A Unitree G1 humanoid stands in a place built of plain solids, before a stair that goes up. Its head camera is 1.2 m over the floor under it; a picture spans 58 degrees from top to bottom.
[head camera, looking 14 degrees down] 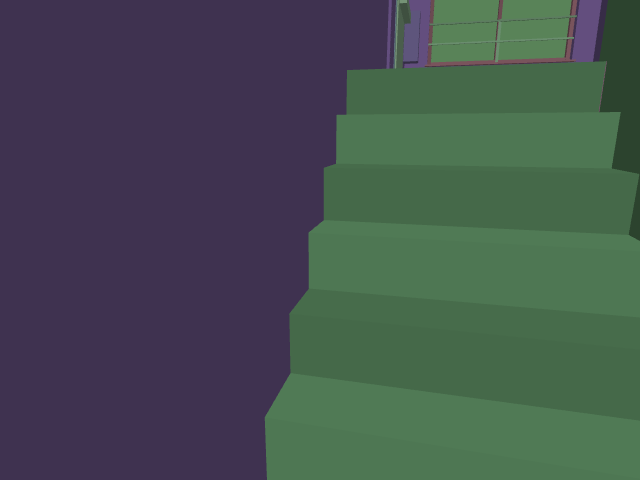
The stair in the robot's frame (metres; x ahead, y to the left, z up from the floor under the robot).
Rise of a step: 0.21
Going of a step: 0.24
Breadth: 1.15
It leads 14 degrees to the right of straight ahead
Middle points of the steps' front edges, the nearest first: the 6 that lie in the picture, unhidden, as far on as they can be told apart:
0.93 -0.36 0.43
1.16 -0.41 0.64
1.39 -0.47 0.85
1.62 -0.53 1.06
1.84 -0.58 1.28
2.07 -0.64 1.49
